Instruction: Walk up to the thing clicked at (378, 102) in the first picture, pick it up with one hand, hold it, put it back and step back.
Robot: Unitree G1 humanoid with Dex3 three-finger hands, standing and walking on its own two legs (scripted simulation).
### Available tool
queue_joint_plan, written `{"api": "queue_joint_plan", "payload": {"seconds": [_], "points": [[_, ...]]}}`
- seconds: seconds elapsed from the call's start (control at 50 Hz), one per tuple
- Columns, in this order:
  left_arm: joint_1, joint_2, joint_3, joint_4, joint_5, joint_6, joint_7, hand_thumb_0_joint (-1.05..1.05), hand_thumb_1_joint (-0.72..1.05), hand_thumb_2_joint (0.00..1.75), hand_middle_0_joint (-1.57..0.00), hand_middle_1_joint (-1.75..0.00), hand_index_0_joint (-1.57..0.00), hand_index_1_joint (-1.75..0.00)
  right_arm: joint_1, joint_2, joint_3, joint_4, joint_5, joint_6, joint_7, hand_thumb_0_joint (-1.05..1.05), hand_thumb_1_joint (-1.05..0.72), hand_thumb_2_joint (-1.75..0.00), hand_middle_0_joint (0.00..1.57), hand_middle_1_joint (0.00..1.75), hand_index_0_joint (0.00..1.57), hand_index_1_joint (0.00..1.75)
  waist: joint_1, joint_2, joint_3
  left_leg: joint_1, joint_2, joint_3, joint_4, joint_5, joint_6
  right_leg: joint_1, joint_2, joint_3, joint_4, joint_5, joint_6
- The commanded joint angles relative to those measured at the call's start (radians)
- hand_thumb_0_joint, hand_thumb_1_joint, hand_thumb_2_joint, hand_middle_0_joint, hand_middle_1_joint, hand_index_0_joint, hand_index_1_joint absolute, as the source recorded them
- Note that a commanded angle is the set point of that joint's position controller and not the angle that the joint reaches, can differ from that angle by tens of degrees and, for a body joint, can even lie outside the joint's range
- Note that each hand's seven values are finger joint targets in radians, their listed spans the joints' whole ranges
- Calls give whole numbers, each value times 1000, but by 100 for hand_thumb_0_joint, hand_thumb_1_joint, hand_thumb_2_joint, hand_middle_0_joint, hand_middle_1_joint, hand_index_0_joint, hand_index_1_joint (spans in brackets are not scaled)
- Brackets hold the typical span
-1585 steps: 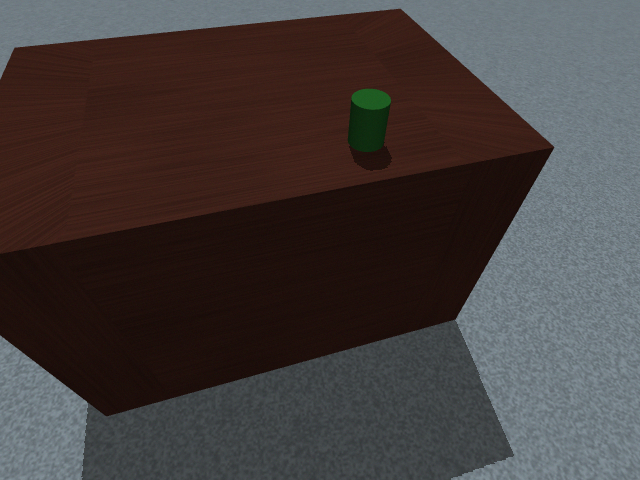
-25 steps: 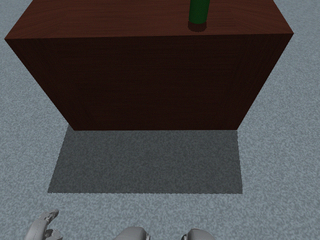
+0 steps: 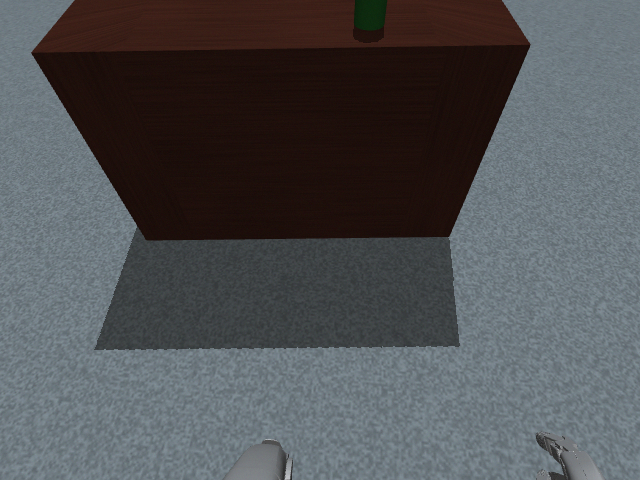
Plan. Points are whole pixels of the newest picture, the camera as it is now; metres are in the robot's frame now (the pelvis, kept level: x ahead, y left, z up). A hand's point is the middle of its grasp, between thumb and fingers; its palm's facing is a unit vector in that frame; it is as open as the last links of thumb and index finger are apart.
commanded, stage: step back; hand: right
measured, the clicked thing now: (370, 2) +1.12 -0.07 +0.04
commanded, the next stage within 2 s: stand in 1.08 s
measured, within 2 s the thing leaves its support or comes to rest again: neither
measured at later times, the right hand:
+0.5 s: hand out of the picture +0.03 -0.26 -0.13, palm faces -0.06 +0.93 -0.37, open 7.4 cm
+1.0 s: hand out of the picture +0.14 -0.22 -0.14, palm faces -0.12 +0.93 -0.36, open 7.4 cm
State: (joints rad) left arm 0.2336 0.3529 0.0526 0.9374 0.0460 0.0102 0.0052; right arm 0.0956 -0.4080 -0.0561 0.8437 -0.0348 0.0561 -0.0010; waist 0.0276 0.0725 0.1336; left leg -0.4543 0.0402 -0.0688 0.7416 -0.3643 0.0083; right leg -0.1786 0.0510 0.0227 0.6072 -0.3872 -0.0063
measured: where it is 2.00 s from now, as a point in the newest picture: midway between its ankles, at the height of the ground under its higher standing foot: outside the picture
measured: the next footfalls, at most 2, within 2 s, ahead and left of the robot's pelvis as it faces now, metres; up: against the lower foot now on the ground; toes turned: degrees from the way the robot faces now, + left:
left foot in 0.24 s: +0.02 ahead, +0.14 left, +0.00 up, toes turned +2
right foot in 0.54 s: +0.05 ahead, -0.12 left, +0.00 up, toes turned +3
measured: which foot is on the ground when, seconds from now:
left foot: up 0.00-0.22, down 0.24-0.56, up 0.58-0.82, down 0.84-1.00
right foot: down 0.00-0.28, up 0.30-0.52, down 0.54-1.00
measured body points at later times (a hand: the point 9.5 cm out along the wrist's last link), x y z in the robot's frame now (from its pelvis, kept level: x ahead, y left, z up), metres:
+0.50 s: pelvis -0.03 +0.01 +0.01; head -0.01 +0.01 +0.46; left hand +0.03 +0.34 -0.11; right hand +0.03 -0.30 -0.11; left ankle -0.02 +0.14 -0.72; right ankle +0.00 -0.12 -0.71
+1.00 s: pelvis +0.02 +0.02 +0.01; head +0.06 +0.03 +0.45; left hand +0.09 +0.34 -0.12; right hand +0.15 -0.27 -0.12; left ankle +0.05 +0.14 -0.72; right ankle +0.01 -0.12 -0.72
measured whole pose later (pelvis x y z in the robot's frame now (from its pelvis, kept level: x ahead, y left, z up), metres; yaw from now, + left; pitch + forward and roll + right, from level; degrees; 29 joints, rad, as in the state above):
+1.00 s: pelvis +0.02 +0.02 +0.01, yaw +4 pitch -1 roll +0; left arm 0.12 0.39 0.03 1.00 0.00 -0.01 0.01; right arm 0.10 -0.33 -0.02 1.02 -0.02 0.00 0.00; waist 0.04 -0.02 0.10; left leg -0.31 0.01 0.01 0.61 -0.28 0.00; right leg -0.22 -0.03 0.00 0.60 -0.36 0.01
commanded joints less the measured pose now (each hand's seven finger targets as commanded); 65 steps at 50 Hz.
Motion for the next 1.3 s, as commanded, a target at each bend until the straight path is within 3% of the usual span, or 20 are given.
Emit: {"api": "queue_joint_plan", "payload": {"seconds": [0.0,0.06,0.12,0.2,0.22,0.26,0.28,0.3,0.36,0.44,0.5,0.52,0.56,0.6,0.76,0.8,0.84,0.88,1.0,1.28], "points": [[-141,333,84,-123,0,-44,20,0,90,90,-20,-30,-20,-30,-27,-211,-57,-40,11,-18,-7,0,-90,-90,20,30,20,30,-6,-186,14,46,-34,-129,258,-99,-16,-304,-388,412,-340,-83,-212],[-81,267,74,-83,-6,-51,22,0,90,90,-20,-30,-20,-30,35,-150,-32,-4,18,-40,-8,0,-90,-90,20,30,20,30,-5,-219,-77,-6,-86,-56,199,-45,-18,-34,-239,168,-198,344,-139],[-14,293,79,-74,-1,-51,14,0,90,90,-20,-30,-20,-30,-9,-148,-30,-15,4,-53,1,0,-90,-90,20,30,20,30,47,-263,-69,-16,-54,1,30,-86,-23,39,-260,197,-213,159,-144],[-87,306,69,-92,-3,-30,0,0,90,90,-20,-30,-20,-30,83,-150,-51,39,4,-78,13,0,-90,-90,20,30,20,30,-9,-267,-81,260,-66,87,-297,-19,-8,-110,-264,170,-176,-42,-137],[-67,261,47,-91,-5,-25,-2,0,90,90,-20,-30,-20,-30,109,-159,-59,61,1,-86,8,0,-90,-90,20,30,20,30,-22,-207,-101,367,-75,54,-355,32,2,-163,-217,122,-83,20,-110],[-88,161,18,-110,-28,-27,-4,0,90,90,-20,-30,-20,-30,180,-270,-84,70,-11,-100,-1,0,-90,-90,20,30,20,30,-59,117,-150,474,239,-482,-508,-238,138,-421,-43,-50,241,-130,-20],[-141,263,51,-97,-15,-25,6,0,90,90,-20,-30,-20,-30,177,-336,-98,65,-8,-97,2,0,-90,-90,20,30,20,30,-82,52,-94,285,314,-572,-554,-441,240,-362,-87,35,331,-211,-25],[-125,292,57,-91,-17,-28,0,0,90,90,-20,-30,-20,-30,137,-319,-97,57,-4,-95,3,0,-90,-90,20,30,20,30,-53,30,-35,187,317,-530,-565,-466,256,-310,-101,43,361,-192,-27],[-50,248,53,-60,-19,-40,-17,0,90,90,-20,-30,-20,-30,84,-219,-68,41,-11,-104,5,0,-90,-90,20,30,20,30,-18,50,-53,264,176,-276,-486,-195,172,-308,-111,20,238,-91,-24],[-56,223,56,-48,-16,-45,-20,0,90,90,-20,-30,-20,-30,99,-228,-74,40,-12,-96,9,0,-90,-90,20,30,20,30,-41,115,-76,180,163,-220,-455,-128,168,-153,-67,-35,86,-63,-8],[32,209,57,2,-14,-55,-7,0,90,90,-20,-30,-20,-30,24,-173,-52,19,4,-75,9,0,-90,-90,20,30,20,30,33,65,-109,36,94,-99,-303,-135,99,89,-27,-72,-138,99,-18],[50,225,67,11,-9,-59,1,0,90,90,-20,-30,-20,-30,43,-123,-35,19,7,-71,6,0,-90,-90,20,30,20,30,46,-20,-126,-33,50,-59,-184,-111,63,186,-62,6,-199,112,-19],[12,349,92,-19,6,-71,13,0,90,90,-20,-30,-20,-30,51,-92,-22,11,7,-71,-7,0,-90,-90,20,30,20,30,48,-210,-103,-155,-90,-32,138,-202,-3,99,-402,494,-396,-192,-161],[-100,339,87,-55,-4,-71,7,0,90,90,-20,-30,-20,-30,125,-182,-48,58,7,-74,-11,0,-90,-90,20,30,20,30,-1,-166,-26,-47,-14,-57,183,-180,-7,-73,-436,486,-365,-186,-240],[-109,264,51,-33,-33,-68,15,0,90,90,-20,-30,-20,-30,120,-113,-24,99,13,-87,-8,0,-90,-90,20,30,20,30,-11,-247,-141,150,-31,83,-148,43,-2,41,-267,70,-99,736,-126],[-123,261,41,-43,-39,-55,15,0,90,90,-20,-30,-20,-30,135,-119,-31,121,13,-91,-12,0,-90,-90,20,30,20,30,-29,-206,-167,266,-31,82,-286,316,11,9,-230,34,-12,711,-75],[-112,218,24,-57,-47,-46,16,0,90,90,-20,-30,-20,-30,122,-191,-52,121,7,-91,-21,0,-90,-90,20,30,20,30,-24,-55,-232,386,115,-87,-264,593,79,-104,-143,-11,82,473,-25],[-96,213,23,-23,-54,-25,22,0,90,90,-20,-30,-20,-30,14,-239,-47,96,18,-86,-18,0,-90,-90,20,30,20,30,-1,56,-214,197,259,-235,-320,449,204,-8,-73,-29,92,10,-12],[-74,240,24,30,-39,-46,18,0,90,90,-20,-30,-20,-30,-65,-154,-15,117,20,-84,-17,0,-90,-90,20,30,20,30,5,25,-241,202,97,-49,-242,439,43,89,-157,63,-123,362,-37],[-173,212,-10,117,-39,-52,1,0,90,90,-20,-30,-20,-30,-94,-144,0,191,27,-95,2,0,-90,-90,20,30,20,30,-31,-83,-161,366,93,-27,-420,346,19,41,-172,60,-307,284,-7]]}}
